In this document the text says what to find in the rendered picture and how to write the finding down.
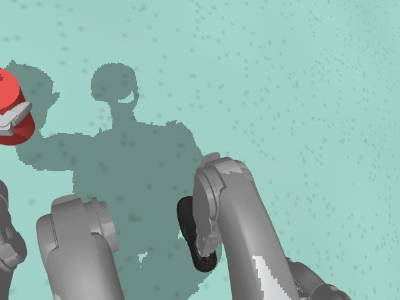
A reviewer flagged left robot arm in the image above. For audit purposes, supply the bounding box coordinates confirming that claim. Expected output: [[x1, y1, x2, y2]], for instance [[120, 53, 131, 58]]
[[0, 180, 27, 300]]

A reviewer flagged right robot arm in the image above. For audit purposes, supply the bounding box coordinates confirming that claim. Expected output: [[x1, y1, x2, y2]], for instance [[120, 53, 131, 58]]
[[311, 284, 352, 300]]

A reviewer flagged right robot foot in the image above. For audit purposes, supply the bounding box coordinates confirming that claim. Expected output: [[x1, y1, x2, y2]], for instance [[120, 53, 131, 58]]
[[177, 196, 217, 273]]

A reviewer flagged left robot hand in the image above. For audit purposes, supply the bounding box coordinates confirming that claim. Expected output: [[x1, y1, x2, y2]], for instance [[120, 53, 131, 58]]
[[0, 101, 33, 136]]

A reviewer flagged bottle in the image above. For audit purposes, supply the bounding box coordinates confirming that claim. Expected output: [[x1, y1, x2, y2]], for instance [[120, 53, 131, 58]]
[[0, 68, 35, 146]]

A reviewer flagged right robot hand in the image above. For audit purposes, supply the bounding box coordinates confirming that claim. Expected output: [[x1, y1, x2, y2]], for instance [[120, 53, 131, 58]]
[[286, 257, 326, 300]]

